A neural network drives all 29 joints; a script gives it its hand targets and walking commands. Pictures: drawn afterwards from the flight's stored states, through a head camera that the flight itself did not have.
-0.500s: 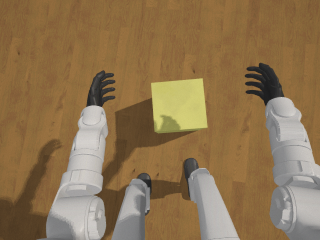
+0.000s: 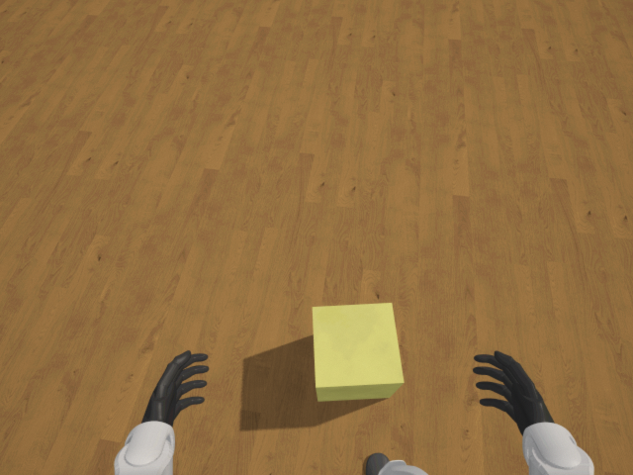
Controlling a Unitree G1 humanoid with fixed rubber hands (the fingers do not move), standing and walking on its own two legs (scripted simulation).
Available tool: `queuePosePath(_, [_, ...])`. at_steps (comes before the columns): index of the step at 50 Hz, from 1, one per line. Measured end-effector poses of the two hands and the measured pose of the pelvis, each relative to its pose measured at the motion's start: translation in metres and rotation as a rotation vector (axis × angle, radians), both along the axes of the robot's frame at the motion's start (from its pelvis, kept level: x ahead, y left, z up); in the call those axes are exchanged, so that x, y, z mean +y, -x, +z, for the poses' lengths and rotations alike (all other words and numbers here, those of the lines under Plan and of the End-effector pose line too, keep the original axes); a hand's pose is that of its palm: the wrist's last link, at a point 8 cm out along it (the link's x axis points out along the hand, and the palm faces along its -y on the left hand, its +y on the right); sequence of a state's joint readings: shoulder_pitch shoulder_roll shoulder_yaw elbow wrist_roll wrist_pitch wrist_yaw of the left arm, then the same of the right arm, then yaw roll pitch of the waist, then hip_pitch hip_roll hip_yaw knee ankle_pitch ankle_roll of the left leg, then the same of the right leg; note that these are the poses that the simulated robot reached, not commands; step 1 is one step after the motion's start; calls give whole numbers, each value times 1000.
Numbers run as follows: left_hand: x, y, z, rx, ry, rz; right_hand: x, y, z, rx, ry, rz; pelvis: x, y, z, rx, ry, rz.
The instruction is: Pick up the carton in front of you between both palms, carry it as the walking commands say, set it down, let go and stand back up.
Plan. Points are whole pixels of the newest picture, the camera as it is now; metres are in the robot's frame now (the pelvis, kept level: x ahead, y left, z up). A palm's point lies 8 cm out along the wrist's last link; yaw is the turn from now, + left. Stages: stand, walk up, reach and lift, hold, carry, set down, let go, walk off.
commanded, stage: let go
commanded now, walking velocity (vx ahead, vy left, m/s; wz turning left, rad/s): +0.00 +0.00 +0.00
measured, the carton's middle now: (352, 354) +0.41 -0.07 -0.64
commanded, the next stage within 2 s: stand in 0.54 s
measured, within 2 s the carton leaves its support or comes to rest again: neither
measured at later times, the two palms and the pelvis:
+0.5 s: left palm (138, 444) +0.18 +0.24 -0.05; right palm (533, 430) +0.18 -0.23 -0.06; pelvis +0.01 +0.01 +0.01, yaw +1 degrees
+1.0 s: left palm out of the picture +0.14 +0.29 -0.08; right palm (577, 448) +0.16 -0.29 -0.09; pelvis +0.03 +0.00 +0.00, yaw +1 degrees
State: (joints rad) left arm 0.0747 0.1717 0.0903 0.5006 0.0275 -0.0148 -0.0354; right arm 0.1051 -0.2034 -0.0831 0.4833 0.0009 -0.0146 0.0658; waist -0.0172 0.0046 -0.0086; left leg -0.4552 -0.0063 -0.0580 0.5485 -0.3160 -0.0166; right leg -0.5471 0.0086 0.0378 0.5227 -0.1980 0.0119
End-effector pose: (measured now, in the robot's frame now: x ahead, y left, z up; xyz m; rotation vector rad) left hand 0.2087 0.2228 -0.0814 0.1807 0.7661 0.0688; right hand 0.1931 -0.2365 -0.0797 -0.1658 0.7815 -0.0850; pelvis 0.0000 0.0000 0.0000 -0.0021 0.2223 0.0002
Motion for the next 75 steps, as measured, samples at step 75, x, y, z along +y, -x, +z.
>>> queuePosePath(75, [74,93,-6,288,-208,110,-67,70,-12,268,217,-15,-5,-16,9,-255,-3,22])
